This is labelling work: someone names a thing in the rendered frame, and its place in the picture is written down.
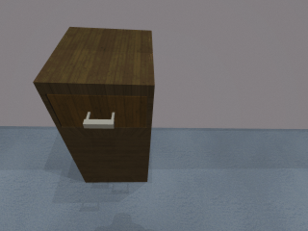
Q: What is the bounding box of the handle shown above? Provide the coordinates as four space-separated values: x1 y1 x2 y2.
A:
83 112 116 129

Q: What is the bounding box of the drawer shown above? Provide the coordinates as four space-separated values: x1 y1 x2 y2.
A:
47 94 147 128

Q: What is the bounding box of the cabinet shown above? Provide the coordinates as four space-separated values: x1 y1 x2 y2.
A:
33 27 155 183

